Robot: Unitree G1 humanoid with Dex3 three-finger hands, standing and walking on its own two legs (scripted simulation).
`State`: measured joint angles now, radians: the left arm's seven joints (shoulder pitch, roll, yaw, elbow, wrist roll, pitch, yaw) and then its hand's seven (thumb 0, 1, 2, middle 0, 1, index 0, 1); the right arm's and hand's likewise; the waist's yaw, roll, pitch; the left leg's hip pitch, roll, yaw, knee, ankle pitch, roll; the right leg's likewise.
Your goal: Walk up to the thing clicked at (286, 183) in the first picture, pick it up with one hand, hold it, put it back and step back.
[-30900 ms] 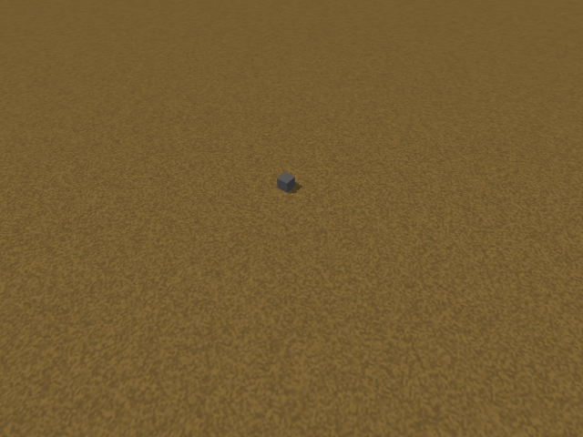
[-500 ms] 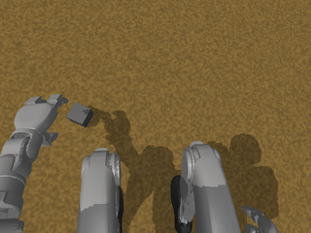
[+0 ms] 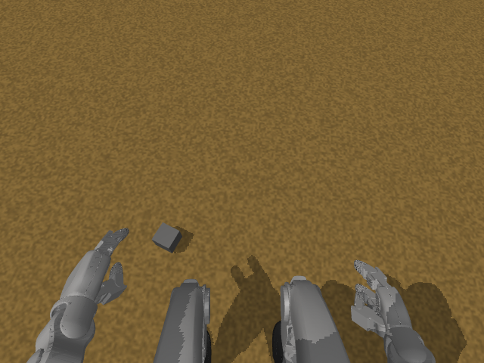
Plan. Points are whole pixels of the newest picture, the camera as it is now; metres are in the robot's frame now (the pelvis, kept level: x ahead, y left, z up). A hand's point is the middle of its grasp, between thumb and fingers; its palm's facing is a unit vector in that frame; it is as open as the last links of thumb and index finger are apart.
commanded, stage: home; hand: left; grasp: from above
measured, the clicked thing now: (167, 237) +0.47 +0.24 -0.52
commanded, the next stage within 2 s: none
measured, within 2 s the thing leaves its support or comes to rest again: neither
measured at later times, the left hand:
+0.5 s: hand (92, 288) +0.24 +0.17 +0.11, palm faces +0.08 -0.97 -0.22, open 7.4 cm
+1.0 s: hand (84, 289) +0.23 +0.18 +0.12, palm faces +0.08 -0.98 -0.20, open 7.4 cm
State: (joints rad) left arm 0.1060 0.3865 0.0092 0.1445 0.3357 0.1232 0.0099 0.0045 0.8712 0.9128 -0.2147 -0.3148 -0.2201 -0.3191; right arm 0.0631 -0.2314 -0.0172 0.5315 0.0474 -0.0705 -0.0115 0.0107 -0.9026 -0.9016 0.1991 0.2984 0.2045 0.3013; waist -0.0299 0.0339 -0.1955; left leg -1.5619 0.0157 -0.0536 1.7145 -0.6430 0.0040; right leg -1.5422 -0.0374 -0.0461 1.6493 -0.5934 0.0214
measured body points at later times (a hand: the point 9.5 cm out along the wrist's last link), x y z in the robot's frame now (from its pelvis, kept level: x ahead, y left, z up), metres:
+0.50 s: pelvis +0.07 -0.01 +0.16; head +0.10 -0.01 +0.61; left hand +0.23 +0.22 +0.13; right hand +0.23 -0.25 +0.09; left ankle +0.06 +0.12 -0.52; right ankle +0.08 -0.14 -0.52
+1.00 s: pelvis +0.08 +0.00 +0.17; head +0.10 +0.00 +0.62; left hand +0.23 +0.23 +0.13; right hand +0.25 -0.24 +0.10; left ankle +0.06 +0.12 -0.52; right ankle +0.08 -0.14 -0.52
